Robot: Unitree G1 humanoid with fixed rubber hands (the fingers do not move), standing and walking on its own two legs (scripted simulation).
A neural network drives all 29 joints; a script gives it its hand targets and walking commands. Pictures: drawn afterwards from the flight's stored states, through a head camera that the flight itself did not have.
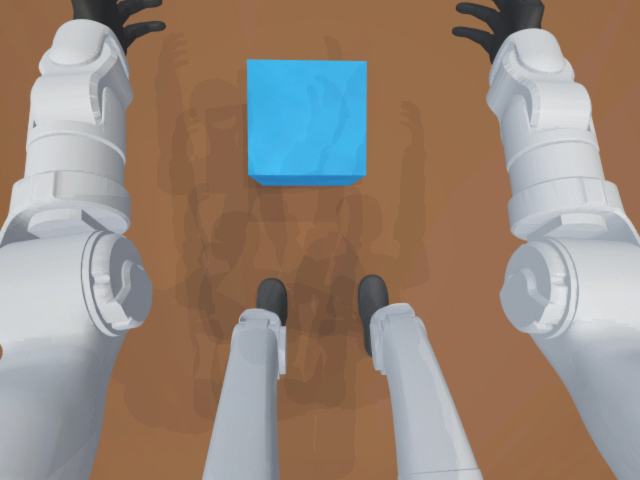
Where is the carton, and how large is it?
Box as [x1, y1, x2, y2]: [247, 59, 366, 185]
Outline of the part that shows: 247,59 248,174 263,185 349,185 365,175 366,61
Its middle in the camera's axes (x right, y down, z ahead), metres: -0.02 -0.21 +0.81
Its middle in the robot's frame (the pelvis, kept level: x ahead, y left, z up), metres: +0.55 +0.02 -0.53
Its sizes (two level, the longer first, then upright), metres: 0.210 0.200 0.250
